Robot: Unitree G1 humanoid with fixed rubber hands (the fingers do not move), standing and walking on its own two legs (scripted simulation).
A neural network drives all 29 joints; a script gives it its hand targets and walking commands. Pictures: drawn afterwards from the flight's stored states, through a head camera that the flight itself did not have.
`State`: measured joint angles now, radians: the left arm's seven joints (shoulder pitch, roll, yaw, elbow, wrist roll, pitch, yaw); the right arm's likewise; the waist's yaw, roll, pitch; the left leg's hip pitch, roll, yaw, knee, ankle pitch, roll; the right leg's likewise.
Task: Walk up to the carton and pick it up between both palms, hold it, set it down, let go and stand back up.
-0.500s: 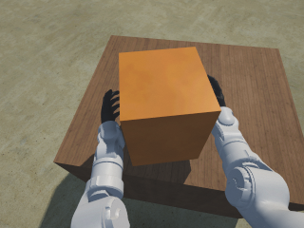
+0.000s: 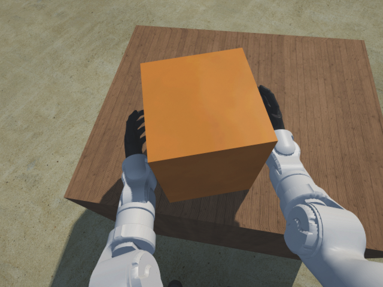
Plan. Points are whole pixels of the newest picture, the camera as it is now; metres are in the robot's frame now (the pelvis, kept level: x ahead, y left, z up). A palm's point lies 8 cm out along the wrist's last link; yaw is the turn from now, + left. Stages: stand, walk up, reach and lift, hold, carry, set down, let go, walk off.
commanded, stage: set down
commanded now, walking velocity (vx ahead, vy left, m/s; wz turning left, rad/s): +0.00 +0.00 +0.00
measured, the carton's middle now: (201, 134) +0.44 +0.05 +0.00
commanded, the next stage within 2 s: none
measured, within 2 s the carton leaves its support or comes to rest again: rests again in 1.46 s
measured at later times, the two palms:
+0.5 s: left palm (134, 152) +0.38 +0.19 +0.01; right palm (271, 127) +0.45 -0.10 +0.02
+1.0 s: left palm (129, 148) +0.37 +0.19 +0.03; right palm (271, 126) +0.45 -0.09 +0.02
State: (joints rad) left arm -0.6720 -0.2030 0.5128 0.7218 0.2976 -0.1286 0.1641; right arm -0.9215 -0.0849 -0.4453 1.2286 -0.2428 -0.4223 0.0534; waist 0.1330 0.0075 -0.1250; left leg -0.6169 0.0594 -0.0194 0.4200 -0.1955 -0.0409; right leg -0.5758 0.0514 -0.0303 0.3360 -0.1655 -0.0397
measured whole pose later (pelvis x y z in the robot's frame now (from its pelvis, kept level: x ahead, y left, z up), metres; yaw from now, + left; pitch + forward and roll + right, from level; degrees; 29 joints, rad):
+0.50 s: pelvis -0.01 +0.00 +0.00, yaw +0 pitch +23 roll -1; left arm -0.69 -0.20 0.50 0.75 0.30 -0.13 0.19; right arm -0.93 -0.11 -0.45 1.25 -0.24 -0.37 0.06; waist 0.13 -0.01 -0.12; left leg -0.62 0.06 -0.02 0.42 -0.20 -0.04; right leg -0.58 0.05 -0.03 0.34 -0.15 -0.04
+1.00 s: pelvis -0.03 +0.00 +0.00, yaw +0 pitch +23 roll -1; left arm -0.78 -0.18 0.46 0.81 0.30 -0.11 0.22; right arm -0.99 -0.17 -0.38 1.28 -0.21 -0.26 0.04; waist 0.17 -0.01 -0.14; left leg -0.66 0.06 -0.02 0.42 -0.17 -0.04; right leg -0.62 0.05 -0.03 0.34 -0.12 -0.04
